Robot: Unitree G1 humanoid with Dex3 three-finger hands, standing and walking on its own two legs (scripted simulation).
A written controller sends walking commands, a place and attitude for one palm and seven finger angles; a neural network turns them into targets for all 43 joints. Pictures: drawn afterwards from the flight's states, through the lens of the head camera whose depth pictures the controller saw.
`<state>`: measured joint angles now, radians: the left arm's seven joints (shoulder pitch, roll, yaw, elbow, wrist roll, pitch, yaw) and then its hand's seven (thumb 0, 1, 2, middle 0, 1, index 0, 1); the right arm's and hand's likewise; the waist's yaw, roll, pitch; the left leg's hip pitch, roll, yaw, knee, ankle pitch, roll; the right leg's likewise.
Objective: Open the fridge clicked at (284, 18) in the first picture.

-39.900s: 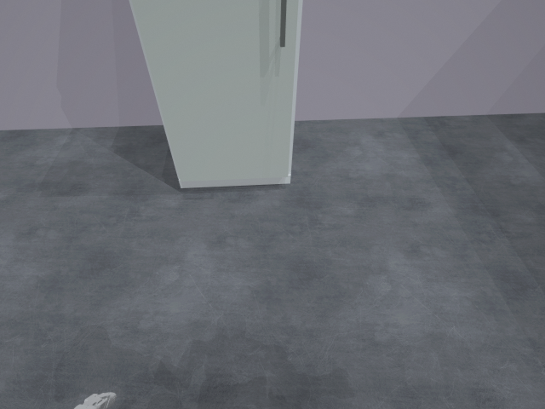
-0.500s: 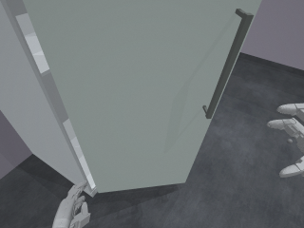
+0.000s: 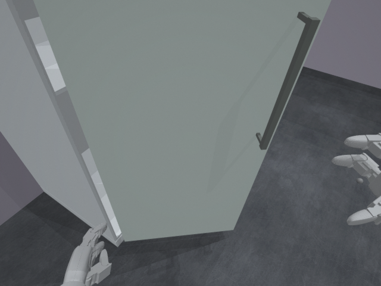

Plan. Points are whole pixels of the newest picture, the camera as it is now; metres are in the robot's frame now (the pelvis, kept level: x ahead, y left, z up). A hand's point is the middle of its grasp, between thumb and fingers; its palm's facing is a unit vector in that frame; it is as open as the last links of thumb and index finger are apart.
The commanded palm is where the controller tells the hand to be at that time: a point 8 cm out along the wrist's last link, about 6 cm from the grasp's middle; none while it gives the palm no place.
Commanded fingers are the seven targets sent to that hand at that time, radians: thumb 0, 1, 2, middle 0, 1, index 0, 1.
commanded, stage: move the hooked fingers beside the handle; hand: right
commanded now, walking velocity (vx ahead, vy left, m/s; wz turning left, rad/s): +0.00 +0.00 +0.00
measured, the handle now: (279, 93) +0.51 -0.19 +0.18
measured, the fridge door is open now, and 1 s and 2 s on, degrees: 51 51 51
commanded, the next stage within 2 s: none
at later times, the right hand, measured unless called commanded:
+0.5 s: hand (339, 157) +0.33 -0.27 +0.16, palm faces -0.07 +0.99 -0.07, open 14.0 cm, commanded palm +0.30 -0.32 +0.17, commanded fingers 0.00 0.50 -0.30 0.30 1.20 0.30 1.20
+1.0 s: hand (327, 139) +0.38 -0.26 +0.16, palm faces -0.08 +1.00 -0.04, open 14.0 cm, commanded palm +0.36 -0.32 +0.16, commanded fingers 0.00 0.50 -0.30 0.30 1.20 0.30 1.20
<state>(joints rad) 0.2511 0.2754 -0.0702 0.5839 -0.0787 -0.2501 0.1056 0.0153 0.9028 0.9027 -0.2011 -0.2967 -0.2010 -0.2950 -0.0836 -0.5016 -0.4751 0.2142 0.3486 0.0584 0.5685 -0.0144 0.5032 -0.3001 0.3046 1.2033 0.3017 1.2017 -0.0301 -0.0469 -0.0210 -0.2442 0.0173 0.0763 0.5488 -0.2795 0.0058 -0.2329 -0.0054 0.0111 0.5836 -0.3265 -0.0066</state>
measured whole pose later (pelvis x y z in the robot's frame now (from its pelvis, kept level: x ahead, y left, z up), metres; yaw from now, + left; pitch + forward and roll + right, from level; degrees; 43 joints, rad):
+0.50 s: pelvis +0.01 +0.00 +0.00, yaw +0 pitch +1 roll +0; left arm 0.28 0.28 -0.07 0.59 -0.08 -0.22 0.11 0.01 0.90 0.90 -0.20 -0.30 -0.20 -0.30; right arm -0.26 -0.52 -0.45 0.40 0.31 0.04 0.57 -0.01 0.50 -0.30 0.30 1.20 0.30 1.20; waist 0.00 -0.04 -0.03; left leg -0.28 0.02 0.07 0.55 -0.28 0.00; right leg -0.26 0.00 0.00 0.57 -0.33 -0.01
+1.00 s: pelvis +0.01 +0.00 +0.00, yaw +1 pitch +3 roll +1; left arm 0.31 0.30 -0.06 0.60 -0.08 -0.16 0.10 0.01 0.90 0.90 -0.20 -0.30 -0.20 -0.30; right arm -0.48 -0.56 -0.44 0.68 0.27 -0.02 0.57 -0.01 0.50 -0.30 0.30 1.20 0.30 1.20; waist 0.03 -0.03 -0.04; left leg -0.34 0.02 0.07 0.57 -0.29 0.01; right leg -0.32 -0.01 0.00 0.60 -0.33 0.00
